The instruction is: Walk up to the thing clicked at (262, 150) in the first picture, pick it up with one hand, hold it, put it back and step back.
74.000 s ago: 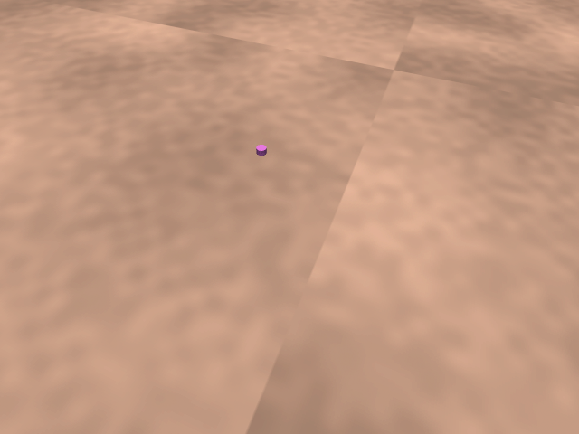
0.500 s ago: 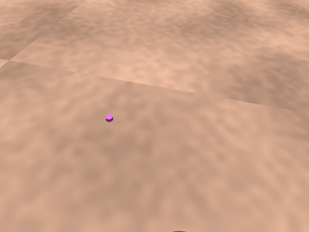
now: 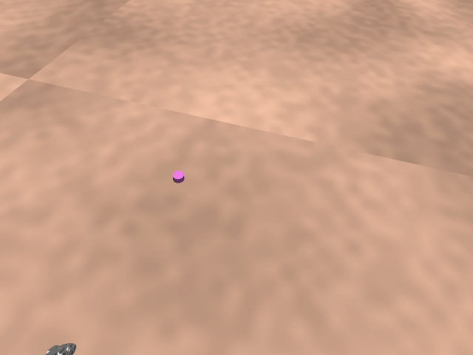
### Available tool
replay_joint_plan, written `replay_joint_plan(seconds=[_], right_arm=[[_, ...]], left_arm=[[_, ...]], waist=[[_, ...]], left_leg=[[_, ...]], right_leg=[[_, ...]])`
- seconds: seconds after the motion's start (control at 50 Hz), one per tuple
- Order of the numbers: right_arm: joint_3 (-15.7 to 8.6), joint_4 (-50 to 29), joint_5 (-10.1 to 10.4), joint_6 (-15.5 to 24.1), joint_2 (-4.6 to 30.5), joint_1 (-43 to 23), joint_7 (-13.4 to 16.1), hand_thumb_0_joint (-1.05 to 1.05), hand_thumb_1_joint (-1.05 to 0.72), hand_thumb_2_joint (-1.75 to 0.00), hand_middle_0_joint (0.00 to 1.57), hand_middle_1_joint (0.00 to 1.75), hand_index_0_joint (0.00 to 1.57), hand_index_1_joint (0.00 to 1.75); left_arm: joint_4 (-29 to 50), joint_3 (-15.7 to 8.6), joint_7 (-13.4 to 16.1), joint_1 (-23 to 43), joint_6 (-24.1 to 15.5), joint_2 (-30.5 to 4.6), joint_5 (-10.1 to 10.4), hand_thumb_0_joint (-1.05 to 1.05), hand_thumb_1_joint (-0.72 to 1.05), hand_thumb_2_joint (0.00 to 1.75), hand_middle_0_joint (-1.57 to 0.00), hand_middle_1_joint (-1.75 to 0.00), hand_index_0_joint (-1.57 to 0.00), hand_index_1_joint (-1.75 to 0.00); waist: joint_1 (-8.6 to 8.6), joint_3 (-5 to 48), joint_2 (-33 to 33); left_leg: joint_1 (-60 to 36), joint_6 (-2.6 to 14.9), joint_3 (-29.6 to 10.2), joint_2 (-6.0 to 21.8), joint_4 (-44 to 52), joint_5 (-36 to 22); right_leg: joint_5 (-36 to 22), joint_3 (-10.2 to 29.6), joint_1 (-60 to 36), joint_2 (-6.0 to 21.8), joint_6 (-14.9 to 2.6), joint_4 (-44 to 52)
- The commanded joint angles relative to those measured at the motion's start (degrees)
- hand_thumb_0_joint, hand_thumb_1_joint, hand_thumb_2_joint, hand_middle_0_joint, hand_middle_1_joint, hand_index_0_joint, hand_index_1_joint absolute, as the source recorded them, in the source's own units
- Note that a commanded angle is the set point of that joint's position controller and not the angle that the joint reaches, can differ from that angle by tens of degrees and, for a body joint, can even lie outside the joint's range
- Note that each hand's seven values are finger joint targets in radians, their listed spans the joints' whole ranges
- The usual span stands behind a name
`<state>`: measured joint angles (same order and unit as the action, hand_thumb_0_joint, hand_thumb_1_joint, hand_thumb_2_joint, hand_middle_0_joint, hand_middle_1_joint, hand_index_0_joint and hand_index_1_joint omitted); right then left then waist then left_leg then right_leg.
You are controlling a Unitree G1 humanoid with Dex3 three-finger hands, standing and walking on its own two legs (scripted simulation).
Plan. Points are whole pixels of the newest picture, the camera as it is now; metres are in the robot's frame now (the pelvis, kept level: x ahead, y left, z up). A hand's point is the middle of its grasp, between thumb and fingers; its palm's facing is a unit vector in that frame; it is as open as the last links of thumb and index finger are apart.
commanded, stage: step back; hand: left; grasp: from above
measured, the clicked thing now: (178, 176) +1.03 +0.29 -0.75
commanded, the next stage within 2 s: stand in 0.12 s
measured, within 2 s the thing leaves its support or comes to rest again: neither
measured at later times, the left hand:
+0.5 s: hand out of the picture +0.08 +0.25 -0.14, palm faces -0.03 -0.94 -0.33, open 7.4 cm
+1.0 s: hand out of the picture +0.06 +0.24 -0.14, palm faces -0.05 -0.94 -0.34, open 7.4 cm
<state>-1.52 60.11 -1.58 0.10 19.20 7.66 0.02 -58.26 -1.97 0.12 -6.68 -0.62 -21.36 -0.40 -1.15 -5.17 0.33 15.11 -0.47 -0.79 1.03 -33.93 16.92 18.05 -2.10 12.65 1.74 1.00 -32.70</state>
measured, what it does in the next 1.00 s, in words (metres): stands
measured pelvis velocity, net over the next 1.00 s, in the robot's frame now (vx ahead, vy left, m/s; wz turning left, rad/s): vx -0.01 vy -0.01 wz -0.01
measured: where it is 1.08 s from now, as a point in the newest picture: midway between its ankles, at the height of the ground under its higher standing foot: outside the picture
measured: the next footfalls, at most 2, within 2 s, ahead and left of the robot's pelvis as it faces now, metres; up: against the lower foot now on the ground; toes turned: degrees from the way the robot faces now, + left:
none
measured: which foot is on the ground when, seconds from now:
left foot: down 0.00-1.00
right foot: down 0.00-1.00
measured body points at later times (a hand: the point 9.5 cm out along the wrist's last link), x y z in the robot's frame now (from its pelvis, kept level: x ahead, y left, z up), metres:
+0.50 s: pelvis +0.00 +0.00 +0.02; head +0.01 +0.00 +0.47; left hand +0.08 +0.30 -0.12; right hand +0.11 -0.29 -0.11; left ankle +0.01 +0.13 -0.73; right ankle +0.00 -0.13 -0.73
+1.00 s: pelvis -0.01 -0.01 +0.02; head +0.00 -0.01 +0.47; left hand +0.06 +0.29 -0.11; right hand +0.04 -0.31 -0.12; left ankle +0.01 +0.13 -0.73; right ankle +0.00 -0.13 -0.73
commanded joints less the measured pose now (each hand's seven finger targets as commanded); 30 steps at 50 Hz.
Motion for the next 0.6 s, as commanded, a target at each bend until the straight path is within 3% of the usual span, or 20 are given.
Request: replay_joint_plan(seconds=[0.0, 0.04, 0.08, 0.1, 0.2, 0.32, 0.54, 0.58], right_arm=[[-2.5, -2.9, 0.8, 1.3, 13.1, -3.2, 0.9, 0.0, -0.9, -0.9, 0.2, 0.3, 0.2, 0.3], [-2.6, -2.4, 0.8, 1.2, 13.0, -4.4, 0.8, 0.0, -0.9, -0.9, 0.2, 0.3, 0.2, 0.3], [-2.5, -2.2, 0.7, 1.1, 13.0, -5.8, 0.7, 0.0, -0.9, -0.9, 0.2, 0.3, 0.2, 0.3], [-1.6, -2.0, 1.2, 1.6, 12.7, -4.3, 0.5, 0.0, -0.9, -0.9, 0.2, 0.3, 0.2, 0.3], [-1.5, -1.0, 1.0, 2.3, 13.0, -6.5, 0.4, 0.0, -0.9, -0.9, 0.2, 0.3, 0.2, 0.3], [-1.2, -0.3, 1.2, 2.3, 12.5, -7.3, 0.2, 0.0, -0.9, -0.9, 0.2, 0.3, 0.2, 0.3], [-1.0, 0.8, 1.2, 2.2, 12.6, -7.2, 0.0, 0.0, -0.9, -0.9, 0.2, 0.3, 0.2, 0.3], [-1.0, 1.2, 1.1, 2.1, 12.5, -7.2, 0.0, 0.0, -0.9, -0.9, 0.2, 0.3, 0.2, 0.3]], left_arm=[[2.6, -2.7, 1.1, 1.5, -1.7, -12.9, 0.5, 0.0, 0.9, 0.9, -0.2, -0.3, -0.2, -0.3], [1.8, -2.5, 1.2, 2.4, -1.6, -12.4, 0.4, 0.0, 0.9, 0.9, -0.2, -0.3, -0.2, -0.3], [1.2, -2.1, 1.1, 2.9, -1.4, -12.1, 0.2, 0.0, 0.9, 0.9, -0.2, -0.3, -0.2, -0.3], [-0.4, -0.8, 0.7, 1.9, -1.3, -9.6, 0.6, 0.0, 0.9, 0.9, -0.2, -0.3, -0.2, -0.3], [-1.9, -0.6, 0.5, 3.3, -1.3, -10.2, 0.2, 0.0, 0.9, 0.9, -0.2, -0.3, -0.2, -0.3], [-3.2, -0.4, 0.2, 4.4, -1.5, -10.7, 0.0, 0.0, 0.9, 0.9, -0.2, -0.3, -0.2, -0.3], [-4.3, -0.4, 0.1, 4.2, -1.8, -11.0, -0.3, 0.0, 0.9, 0.9, -0.2, -0.3, -0.2, -0.3], [-4.5, -0.3, 0.1, 3.6, -1.6, -10.9, -0.2, 0.0, 0.9, 0.9, -0.2, -0.3, -0.2, -0.3]], waist=[[0.01, 10.3, -3.3], [0.06, 10.1, -3.2], [-0.01, 9.0, -3.0], [0.63, 10.2, -2.7], [0.43, 9.6, -2.7], [0.81, 7.0, -1.6], [0.88, 7.5, -0.9], [0.73, 5.9, -0.9]], left_leg=[[-2.9, 3.27, -5.3, 5.4, 5.8, -22.2], [-4.1, 3.74, -5.6, 6.2, 6.7, -24.0], [-3.9, 4.04, -5.9, 6.7, 8.2, -21.3], [-6.6, 3.52, -7.4, 7.2, 10.8, -21.4], [-9.6, 2.54, -6.5, 7.3, 13.1, -25.4], [-8.5, 1.75, -5.5, 6.7, 16.7, -18.6], [-9.0, 1.31, -4.8, 6.3, 18.1, -15.8], [-9.1, 1.02, -5.0, 6.2, 19.0, -11.2]], right_leg=[[-20.0, 5.4, -6.4, 5.6, -3.46, 4.3], [-19.7, 4.5, -5.9, 5.2, -3.16, 5.0], [-17.6, 4.1, -5.6, 4.8, -2.67, 6.0], [-17.0, 4.6, -6.4, 4.5, -2.23, 7.8], [-18.3, 4.4, -7.9, 4.9, -1.43, 10.9], [-14.9, 4.9, -8.3, 5.4, -1.11, 14.9], [-14.2, 5.2, -8.8, 6.2, -1.38, 17.0], [-9.8, 5.5, -6.4, 6.0, -1.48, 17.7]])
